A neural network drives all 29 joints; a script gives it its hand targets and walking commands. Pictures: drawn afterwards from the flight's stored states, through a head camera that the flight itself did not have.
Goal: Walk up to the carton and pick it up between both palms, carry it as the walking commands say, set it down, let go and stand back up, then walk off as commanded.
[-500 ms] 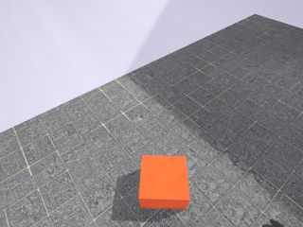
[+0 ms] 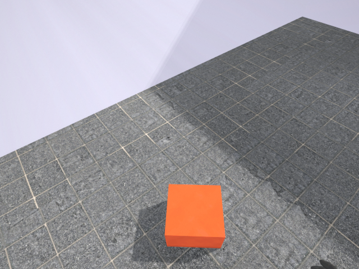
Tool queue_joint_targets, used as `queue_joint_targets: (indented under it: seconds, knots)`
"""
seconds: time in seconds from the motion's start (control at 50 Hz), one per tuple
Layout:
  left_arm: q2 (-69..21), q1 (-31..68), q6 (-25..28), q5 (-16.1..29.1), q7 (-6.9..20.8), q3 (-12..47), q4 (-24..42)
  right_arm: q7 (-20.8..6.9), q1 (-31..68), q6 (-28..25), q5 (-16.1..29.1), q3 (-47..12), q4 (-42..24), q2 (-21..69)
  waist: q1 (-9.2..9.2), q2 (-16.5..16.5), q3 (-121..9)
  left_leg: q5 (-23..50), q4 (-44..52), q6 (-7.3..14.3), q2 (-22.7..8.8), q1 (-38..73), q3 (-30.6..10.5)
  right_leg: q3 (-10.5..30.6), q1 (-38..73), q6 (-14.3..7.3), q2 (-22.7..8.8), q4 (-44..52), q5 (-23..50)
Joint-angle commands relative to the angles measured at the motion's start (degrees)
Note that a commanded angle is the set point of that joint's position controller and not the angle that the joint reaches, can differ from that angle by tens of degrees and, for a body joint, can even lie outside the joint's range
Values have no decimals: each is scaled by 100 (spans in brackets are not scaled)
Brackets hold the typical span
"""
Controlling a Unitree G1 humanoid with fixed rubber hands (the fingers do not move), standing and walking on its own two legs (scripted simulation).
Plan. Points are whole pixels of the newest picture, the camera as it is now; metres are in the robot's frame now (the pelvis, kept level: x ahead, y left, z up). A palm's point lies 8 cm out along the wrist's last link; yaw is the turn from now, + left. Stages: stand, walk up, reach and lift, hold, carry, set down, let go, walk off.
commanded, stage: walk up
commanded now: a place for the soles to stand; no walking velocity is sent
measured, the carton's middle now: (194, 215) +0.51 -0.04 -0.65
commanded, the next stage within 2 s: none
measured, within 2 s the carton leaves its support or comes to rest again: neither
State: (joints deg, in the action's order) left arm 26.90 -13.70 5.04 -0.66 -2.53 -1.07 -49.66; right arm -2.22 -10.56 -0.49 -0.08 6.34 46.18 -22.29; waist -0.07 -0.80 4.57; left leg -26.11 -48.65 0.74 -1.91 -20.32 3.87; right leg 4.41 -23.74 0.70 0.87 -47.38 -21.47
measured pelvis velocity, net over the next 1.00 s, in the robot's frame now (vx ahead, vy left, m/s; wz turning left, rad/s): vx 0.00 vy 0.00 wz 0.00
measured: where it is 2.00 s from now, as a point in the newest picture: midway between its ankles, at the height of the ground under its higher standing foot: outside the picture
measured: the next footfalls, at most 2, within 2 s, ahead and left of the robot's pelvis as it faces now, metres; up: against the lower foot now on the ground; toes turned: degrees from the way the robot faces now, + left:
none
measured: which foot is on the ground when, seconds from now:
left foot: down 0.00-1.00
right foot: down 0.00-1.00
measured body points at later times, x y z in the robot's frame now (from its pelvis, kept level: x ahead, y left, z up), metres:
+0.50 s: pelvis +0.00 -0.01 +0.00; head +0.02 -0.01 +0.45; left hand +0.09 +0.34 -0.09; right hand +0.12 -0.33 -0.10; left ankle +0.00 +0.11 -0.70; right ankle +0.04 -0.14 -0.70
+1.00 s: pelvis +0.00 +0.00 +0.00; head +0.02 +0.00 +0.45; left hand +0.09 +0.34 -0.09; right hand +0.12 -0.32 -0.10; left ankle +0.00 +0.11 -0.70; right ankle +0.04 -0.14 -0.70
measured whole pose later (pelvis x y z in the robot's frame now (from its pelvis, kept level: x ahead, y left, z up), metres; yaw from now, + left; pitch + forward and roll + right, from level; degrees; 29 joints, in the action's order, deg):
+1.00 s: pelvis +0.00 +0.00 +0.00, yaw +0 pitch -2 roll +0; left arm 26.9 -13.6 4.7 -0.7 -2.5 -1.1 -49.7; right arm -2.2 -10.6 -0.6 -0.1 6.3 46.2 -22.3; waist -0.1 -0.7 4.6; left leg -25.9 -48.6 1.1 -2.0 -20.3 3.9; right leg 4.3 -23.7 1.4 0.8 -47.3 -21.3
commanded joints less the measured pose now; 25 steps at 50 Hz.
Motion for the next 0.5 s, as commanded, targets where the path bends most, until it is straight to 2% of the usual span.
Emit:
queue_joint_targets:
  seconds: [0.0, 0.02, 0.04, 0.06, 0.08, 0.1, 0.12, 0.14, 0.16, 0.18, 0.2, 0.22, 0.24, 0.26, 0.28, 0.3, 0.32, 0.34, 0.36, 0.38, 0.4, 0.42, 0.44, 0.46, 0.48]
  knots:
    - [922, 293, 8, -76, 17, -137, 377, 150, -153, -235, -148, 220, -19, -1548, 392, -411, -286, 314, 2126, 875, -1264, 1071, -1936, 192, -1165, -339, -54, -69, 944]
    - [940, 211, -29, -79, -13, -176, 300, 162, -48, -243, -114, 217, -119, -1645, 359, -625, -347, 685, 2399, 1135, -1890, 947, -2264, -198, -1005, -257, 1, -380, -19]
    - [1028, 124, 7, -71, 3, -201, 341, 142, 154, -241, -91, 207, -214, -1709, 164, -247, -343, 1030, 2291, 1443, -2096, 673, -2590, -298, -702, -218, 25, -425, -632]
    - [844, -5, 47, -17, 33, -189, 268, 141, 279, -244, -91, 211, -201, -1660, 47, -519, -416, 1846, 1971, 1379, -1978, 709, -1921, -451, -434, -224, -145, 315, -698]
    - [1004, -228, 94, -60, 34, -235, 155, 141, 289, -220, -66, 150, -192, -1479, 15, -320, -565, 2034, 1612, 1047, -1579, 359, -1557, -206, 267, -356, -120, 613, -101]
    - [985, -323, 159, -69, 39, -243, 183, 155, 499, -169, -102, 107, -288, -1391, -62, -143, -586, 1798, 1121, 799, -1110, -134, -1072, 359, 592, -485, -286, 1091, 994]
    - [1170, -469, 189, -81, 39, -330, 168, 141, 601, -155, -22, 118, -372, -1256, 11, 258, -531, 1512, 625, 449, -581, -83, -655, 1077, 707, -702, -602, 1471, 1727]
    - [1354, -426, 209, -123, 22, -345, 179, 137, 679, -131, 15, 80, -443, -1173, -14, 501, -678, 1033, 51, 240, -199, -217, -395, 1906, 662, -1039, -1015, 1559, 2055]
    - [1468, -391, 190, -101, 11, -352, 169, 148, 546, -80, -11, 86, -453, -1158, 1, 743, -810, 58, -112, 202, 92, -409, -545, 2488, 921, -1392, -1182, 1509, 2043]
    - [1508, -241, 164, -96, -4, -366, 159, 146, 549, -95, -57, 60, -325, -1142, 35, 601, -546, -42, 203, 219, 26, -256, -581, 2708, 447, -1442, -1274, 1622, 1963]
    - [1559, -30, 117, -121, -26, -332, 144, 135, 450, -104, -74, 104, -210, -1162, 207, 613, -412, -66, 560, 214, 63, 54, -629, 2579, 95, -1316, -1108, 1611, 1636]
    - [1423, 229, 71, -88, 6, -303, 224, 128, 262, -125, -107, 140, -170, -1214, 259, 768, -491, -21, 798, 275, -89, 355, -600, 1982, -281, -1080, -961, 1596, 1285]
    - [1145, 410, 53, -90, 16, -210, 321, 129, 17, -165, -103, 163, -29, -1250, 425, 198, -282, -31, 1377, 348, -305, 722, -793, 1463, -755, -808, -687, 1288, 1188]
    - [1019, 431, 46, -74, 13, -179, 386, 136, -73, -173, -109, 236, -89, -1465, 443, -120, -428, 6, 1650, 596, -713, 999, -1222, 795, -1061, -591, -369, 760, 1062]
    - [964, 356, 37, -120, 25, -180, 357, 147, -140, -202, -129, 220, -77, -1487, 460, -148, -224, -394, 2076, 900, -1280, 833, -1720, 154, -1079, -427, -79, 263, 860]
    - [891, 148, 23, -76, 44, -209, 237, 136, 142, -214, -91, 138, -90, -1481, 299, -555, -279, -103, 2364, 1004, -1589, 745, -1976, -169, -849, -337, -54, 114, 450]
    - [1048, 55, 21, -95, 23, -214, 271, 127, 302, -205, -101, 199, -235, -1659, 239, -469, -242, 305, 2275, 1232, -1754, 512, -2137, -279, -647, -268, -68, -100, 196]
    - [1049, -27, 15, -71, 31, -237, 258, 139, 415, -190, -125, 185, -208, -1671, 134, -477, -234, 664, 2139, 1212, -1715, 219, -1814, -326, -242, -271, -94, 49, 81]
    - [990, -226, 61, -60, 52, -277, 146, 116, 496, -185, -127, 139, -202, -1557, -28, -514, -524, 733, 1770, 956, -1351, 154, -1417, -160, 338, -352, -92, 662, 354]
    - [1163, -345, 94, -126, 77, -303, 138, 128, 474, -146, -103, 160, -283, -1443, 45, -171, -622, 1004, 1339, 741, -1056, 152, -1183, 50, 635, -400, -158, 965, 1030]
    - [1215, -363, 133, -108, 63, -306, 172, 138, 396, -126, -69, 117, -342, -1296, 58, 127, -498, 1044, 1013, 505, -727, -92, -811, 693, 553, -595, -370, 1137, 1599]
    - [1290, -367, 149, -129, 45, -363, 207, 135, 590, -105, -16, 82, -372, -1180, 45, 224, -438, 1121, 599, 304, -403, -293, -543, 1325, 644, -857, -721, 1227, 1813]
    - [1366, -495, 148, -107, 18, -308, 141, 145, 698, -95, -12, 82, -399, -1132, 33, 684, -664, 822, 215, 253, -186, -27, -510, 1769, 534, -1063, -889, 1292, 2215]
    - [1419, -319, 151, -93, 23, -300, 88, 166, 681, -77, -2, 52, -418, -1062, 60, 894, -670, 351, 268, 190, -148, -130, -562, 2177, 629, -1199, -998, 1435, 2415]
    - [1406, -165, 135, -96, -9, -324, 264, 145, 561, -123, -68, 106, -363, -1184, 71, 581, -549, 393, 252, 184, -41, -100, -457, 2253, 475, -1315, -1184, 1505, 2323]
